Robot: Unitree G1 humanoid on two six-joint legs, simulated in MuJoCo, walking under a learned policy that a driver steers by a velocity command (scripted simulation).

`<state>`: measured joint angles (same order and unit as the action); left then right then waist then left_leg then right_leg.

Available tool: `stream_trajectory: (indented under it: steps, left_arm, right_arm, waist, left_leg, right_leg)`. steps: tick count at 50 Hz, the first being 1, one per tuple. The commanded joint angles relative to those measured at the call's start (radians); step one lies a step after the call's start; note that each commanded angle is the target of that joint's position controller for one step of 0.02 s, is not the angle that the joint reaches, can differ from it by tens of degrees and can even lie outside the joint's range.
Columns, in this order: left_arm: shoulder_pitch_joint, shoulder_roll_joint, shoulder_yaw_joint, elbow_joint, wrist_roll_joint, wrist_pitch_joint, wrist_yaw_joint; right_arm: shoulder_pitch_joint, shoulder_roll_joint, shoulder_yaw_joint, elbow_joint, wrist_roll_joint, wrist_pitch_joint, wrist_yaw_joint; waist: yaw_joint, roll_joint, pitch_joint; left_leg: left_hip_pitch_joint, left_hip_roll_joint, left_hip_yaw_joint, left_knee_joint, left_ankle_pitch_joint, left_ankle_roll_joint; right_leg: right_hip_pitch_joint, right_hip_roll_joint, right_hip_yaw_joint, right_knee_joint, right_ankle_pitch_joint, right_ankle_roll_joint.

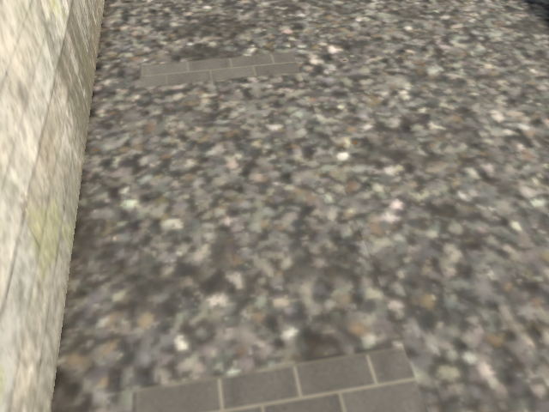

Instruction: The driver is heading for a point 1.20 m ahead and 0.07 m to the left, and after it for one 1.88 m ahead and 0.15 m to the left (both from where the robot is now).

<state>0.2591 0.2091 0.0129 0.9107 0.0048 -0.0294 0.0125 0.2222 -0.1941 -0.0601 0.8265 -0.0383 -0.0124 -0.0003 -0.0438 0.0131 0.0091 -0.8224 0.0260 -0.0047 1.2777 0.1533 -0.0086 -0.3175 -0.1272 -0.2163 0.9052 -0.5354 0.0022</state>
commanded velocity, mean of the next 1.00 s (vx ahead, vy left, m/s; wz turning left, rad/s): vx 0.00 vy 0.00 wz -0.09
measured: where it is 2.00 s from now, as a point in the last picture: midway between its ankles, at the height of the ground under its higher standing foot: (228, 333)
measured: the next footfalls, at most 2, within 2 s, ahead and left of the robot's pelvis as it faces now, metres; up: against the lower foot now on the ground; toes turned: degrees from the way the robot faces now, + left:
left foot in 0.20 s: +0.21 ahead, +0.19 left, -0.21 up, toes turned +13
right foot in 0.82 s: +0.25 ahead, -0.16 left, -0.22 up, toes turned -3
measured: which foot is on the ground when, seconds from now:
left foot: up 0.00-0.18, down 0.20-0.78, up 0.80-1.00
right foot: down 0.00-0.20, up 0.22-0.80, down 0.82-1.00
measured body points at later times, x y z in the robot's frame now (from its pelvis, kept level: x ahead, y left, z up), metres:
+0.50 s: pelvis +0.12 +0.06 -0.19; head +0.13 +0.11 +0.25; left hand +0.25 +0.29 -0.32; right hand +0.18 -0.17 -0.31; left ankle +0.17 +0.18 -0.91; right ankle +0.18 -0.08 -0.62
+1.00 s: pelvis +0.22 -0.05 -0.20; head +0.21 -0.10 +0.25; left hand +0.32 +0.19 -0.29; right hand +0.36 -0.31 -0.31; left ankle +0.31 +0.07 -0.77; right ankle +0.21 -0.16 -0.91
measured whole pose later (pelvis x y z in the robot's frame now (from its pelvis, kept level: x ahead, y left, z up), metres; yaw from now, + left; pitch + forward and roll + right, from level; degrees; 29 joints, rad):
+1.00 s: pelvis +0.22 -0.05 -0.20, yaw -8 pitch -1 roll +2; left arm 0.38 0.19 -0.01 0.67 0.00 0.06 0.00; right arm 0.15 -0.26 -0.03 0.65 -0.05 0.05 0.00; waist 0.02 0.08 -0.01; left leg -0.86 -0.02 -0.01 1.52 -0.31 -0.05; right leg -0.37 0.04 0.10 0.81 -0.42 -0.03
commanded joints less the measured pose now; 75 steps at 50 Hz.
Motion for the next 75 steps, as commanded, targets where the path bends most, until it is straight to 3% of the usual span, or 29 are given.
stream_trajectory:
  steps: [1, 7, 9, 10, 11, 12, 14, 15, 17, 22, 24, 28, 34, 36, 39, 40, 41, 42, 43, 45, 48, 60, 66, 69, 70, 71, 72, 73, 75]
  left_arm:
    - [-0.017, 0.105, 0.02, -0.059, 0.005, -0.021, 0.012]
    - [-0.02, 0.127, 0.044, -0.077, 0.03, -0.008, 0.032]
    - [0.012, 0.127, 0.05, -0.063, 0.03, 0.016, 0.044]
    - [0.005, 0.115, 0.058, -0.059, 0.021, 0.019, 0.052]
    - [-0.074, 0.057, 0.046, -0.079, 0.031, 0.028, 0.034]
    - [0.053, -0.023, 0.021, -0.171, 0.008, 0.036, 0.019]
    - [0.069, 0.005, -0.008, -0.208, 0.049, 0.026, 0.017]
    - [0.063, -0.038, -0.012, -0.172, 0.034, 0.031, 0.01]
    - [-0.121, 0.015, -0.002, -0.211, 0.042, 0.047, 0.013]
    - [-0.238, -0.07, -0.013, -0.308, 0.012, 0.082, 0.02]
    - [-0.306, -0.046, -0.006, -0.397, 0.047, 0.099, 0.018]
    - [-0.306, 0.001, 0.002, -0.496, 0.039, 0.119, 0.001]
    - [-0.341, 0.045, -0.014, -0.545, -0.008, 0.131, -0.044]
    - [-0.248, 0.074, 0.008, -0.484, -0.06, 0.123, -0.065]
    - [0.063, 0.164, 0.053, -0.374, -0.048, 0.102, -0.086]
    - [0.174, 0.186, 0.054, -0.327, -0.033, 0.082, -0.071]
    - [0.169, 0.252, 0.036, -0.361, -0.021, 0.056, -0.066]
    - [0.224, 0.366, 0.072, -0.389, -0.053, 0.055, -0.06]
    - [0.149, 0.388, 0.089, -0.399, -0.013, 0.048, -0.036]
    - [-0.03, 0.266, 0.058, -0.415, 0.001, 0.066, 0.007]
    - [-0.1, 0.097, 0.001, -0.397, 0.002, 0.06, -0.004]
    - [0.233, 0.207, 0.059, -0.2, 0.033, 0.013, 0.01]
    - [0.288, 0.216, 0.086, -0.164, 0.049, -0.03, 0.007]
    - [0.205, 0.232, 0.089, -0.176, 0.037, -0.03, 0.0]
    - [0.179, 0.243, 0.088, -0.181, 0.023, -0.032, 0.0]
    - [0.177, 0.198, 0.073, -0.211, 0.025, -0.043, -0.011]
    - [0.067, 0.091, 0.047, -0.308, 0.028, -0.064, -0.046]
    - [-0.116, 0.205, 0.059, -0.326, 0.057, -0.08, -0.051]
    - [-0.064, 0.166, 0.044, -0.296, 0.055, -0.093, -0.053]
  right_arm:
    - [-0.096, -0.047, -0.018, -0.137, 0.005, -0.023, 0.008]
    - [0.054, -0.094, -0.038, -0.033, 0.085, -0.059, 0.054]
    - [0.363, -0.115, -0.056, 0.109, 0.057, -0.063, 0.046]
    - [0.563, -0.18, -0.083, 0.185, 0.006, -0.064, 0.042]
    - [0.587, -0.25, -0.08, 0.185, 0.003, -0.062, 0.046]
    - [0.436, -0.307, -0.06, 0.124, 0.026, -0.062, 0.06]
    - [0.23, -0.362, -0.09, -0.017, 0.088, -0.055, 0.03]
    - [0.18, -0.354, -0.072, -0.021, 0.123, -0.028, -0.015]
    - [0.063, -0.19, -0.003, -0.044, 0.092, -0.013, -0.054]
    - [0.196, -0.151, 0.022, -0.024, 0.077, -0.036, -0.071]
    - [0.21, -0.158, 0.016, -0.054, 0.058, -0.029, -0.078]
    - [0.186, -0.183, 0.004, -0.127, 0.026, -0.036, -0.081]
    - [0.128, -0.228, -0.03, -0.194, 0.026, -0.045, -0.044]
    - [0.075, -0.282, -0.047, -0.225, 0.026, -0.023, -0.022]
    - [0.066, -0.283, -0.058, -0.196, 0.012, 0.019, -0.007]
    - [0.047, -0.253, -0.058, -0.188, -0.012, 0.03, 0.006]
    - [0.01, -0.102, -0.024, -0.245, -0.021, 0.036, 0.038]
    - [-0.14, -0.125, -0.024, -0.37, -0.031, 0.025, 0.053]
    - [-0.136, -0.083, -0.008, -0.385, -0.038, 0.007, 0.037]
    - [-0.149, -0.089, 0.012, -0.315, -0.048, 0.003, -0.004]
    - [-0.017, -0.111, 0.02, -0.217, -0.008, 0.06, -0.008]
    - [-0.272, -0.083, 0.035, -0.245, 0.019, 0.031, 0.071]
    - [-0.351, -0.072, 0.03, -0.248, 0.027, 0.001, 0.115]
    - [-0.159, -0.081, 0.019, -0.18, 0.034, -0.007, 0.096]
    - [0.058, -0.133, -0.005, -0.112, 0.028, -0.019, 0.084]
    - [0.227, -0.258, -0.045, -0.085, 0.022, -0.026, 0.073]
    - [0.25, -0.376, -0.063, -0.108, 0.032, -0.02, 0.063]
    - [0.245, -0.333, -0.052, -0.097, 0.007, -0.009, 0.042]
    - [0.221, -0.284, -0.037, -0.052, -0.001, -0.004, 0.013]
  waist:
    - [0.005, -0.16, 0.03]
    - [0.005, -0.094, 0.105]
    - [-0.108, 0.056, 0.039]
    - [-0.189, 0.126, 0.012]
    - [-0.199, 0.202, 0.185]
    - [0.046, 0.313, 0.153]
    - [0.063, 0.204, -0.151]
    - [0.045, 0.313, -0.25]
    - [0.048, 0.246, -0.088]
    - [0.013, 0.103, -0.019]
    - [-0.004, 0.139, -0.022]
    - [0.027, 0.105, -0.033]
    - [0.02, 0.099, -0.054]
    - [0.03, 0.149, -0.098]
    - [0.166, 0.044, -0.118]
    - [0.215, -0.153, -0.014]
    - [0.112, -0.386, 0.103]
    - [0.195, -0.386, 0.087]
    - [0.129, -0.386, 0.071]
    - [0.063, -0.387, 0.036]
    - [-0.032, -0.206, -0.064]
    - [0.162, -0.103, 0.082]
    - [0.191, -0.106, 0.1]
    - [0.059, -0.133, -0.018]
    - [-0.054, -0.08, -0.136]
    - [-0.132, 0.102, -0.241]
    - [-0.114, 0.366, -0.31]
    - [-0.173, 0.156, -0.155]
    - [-0.065, 0.02, 0.03]
  left_leg:
    - [-0.009, 0.078, -0.137, -0.226, 0.307, 0.0]
    - [0.443, 0.079, 0.013, -0.762, 0.371, -0.017]
    - [0.779, 0.028, 0.094, -0.904, 0.337, -0.028]
    - [0.998, 0.083, -0.019, -0.84, 0.104, -0.009]
    - [0.859, 0.093, -0.095, -0.728, 0.35, -0.021]
    - [0.851, 0.156, -0.233, -0.541, 1.017, -0.038]
    - [0.869, 0.332, -0.508, -0.703, 0.269, 0.108]
    - [0.803, 0.406, -0.644, -0.871, -0.352, 0.16]
    - [0.457, 0.349, -0.524, -0.937, -0.7, 0.161]
    - [0.444, 0.312, -0.308, -0.839, -0.421, 0.254]
    - [0.543, 0.285, -0.275, -0.867, -0.522, 0.259]
    - [0.631, 0.339, -0.257, -0.913, -0.435, 0.286]
    - [0.607, 0.326, -0.085, -0.949, -0.653, 0.132]
    - [0.48, 0.29, 0.032, -0.964, -0.774, 0.089]
    - [0.405, 0.258, 0.161, -0.624, -0.899, 0.073]
    - [0.233, 0.154, 0.212, -0.225, -0.849, 0.058]
    - [-0.203, 0.035, 0.079, 0.222, -0.973, 0.034]
    - [-0.354, -0.072, -0.06, 0.192, -0.905, 0.015]
    - [-0.38, -0.07, -0.124, 0.268, -0.801, 0.007]
    - [-0.391, -0.036, -0.088, 0.355, -0.552, -0.005]
    - [0.019, -0.014, -0.026, 0.315, -0.404, -0.051]
    - [-0.128, -0.004, -0.09, -0.331, -0.337, 0.013]
    - [-0.018, 0.008, 0.064, -0.455, -0.506, 0.101]
    - [0.402, -0.136, 0.192, -0.543, -0.581, 0.16]
    - [0.731, -0.173, 0.164, -0.627, -0.523, 0.19]
    - [1.071, 0.004, -0.205, -0.745, -0.765, 0.26]
    - [1.22, 0.286, -0.917, -1.042, -1.13, 0.386]
    - [1.193, 0.274, -0.886, -1.077, -1.091, 0.369]
    - [0.958, 0.192, -0.621, -1.007, -0.787, 0.312]
  right_leg:
    - [-0.072, -0.269, 0.218, -0.193, 0.037, -0.087]
    - [-0.124, -0.184, 0.012, 0.063, -0.184, -0.057]
    - [-0.158, -0.096, -0.079, 0.393, -0.185, -0.073]
    - [-0.319, -0.054, -0.017, 0.741, -0.399, -0.062]
    - [-0.538, 0.065, 0.017, 1.211, -0.472, -0.042]
    - [-0.757, 0.105, 0.108, 1.278, -0.428, -0.047]
    - [-0.848, 0.099, 0.182, 1.344, -0.119, -0.05]
    - [-0.832, 0.104, 0.22, 1.37, -0.037, -0.025]
    - [-0.754, 0.091, 0.319, 1.2, 0.275, 0.038]
    - [-0.808, 0.218, 0.363, 1.215, 0.243, 0.098]
    - [-0.896, 0.226, 0.289, 1.252, 0.258, 0.123]
    - [-0.864, 0.16, 0.324, 1.202, 0.228, 0.122]
    - [-0.53, 0.037, 0.295, 0.415, 0.324, 0.052]
    - [-0.145, 0.093, 0.193, 0.054, 0.193, 0.02]
    - [0.211, 0.126, 0.104, -0.181, 0.104, -0.04]
    - [0.25, 0.152, 0.248, -0.265, 0.034, -0.05]
    - [0.242, -0.041, 0.747, -0.225, 0.298, -0.082]
    - [0.27, -0.142, 1.117, -0.571, 0.63, -0.14]
    - [0.246, -0.166, 1.21, -0.616, 0.453, -0.186]
    - [0.191, -0.078, 0.858, -0.475, 0.33, -0.137]
    - [-0.136, -0.061, 0.586, -0.397, 0.773, -0.155]
    - [0.272, -0.192, 0.534, -0.649, -0.03, -0.233]
    - [0.364, -0.202, 0.379, -0.636, 0.17, -0.181]
    - [0.229, -0.126, 0.144, -0.353, 0.899, -0.111]
    - [0.088, -0.082, 0.037, -0.062, 1.068, -0.075]
    - [-0.273, -0.015, 0.003, 0.312, 0.703, -0.028]
    - [-0.636, 0.148, 0.155, 0.578, 0.042, 0.003]
    - [-0.814, 0.127, 0.281, 0.573, 0.148, -0.039]
    - [-0.739, 0.047, 0.292, 0.427, 0.225, -0.052]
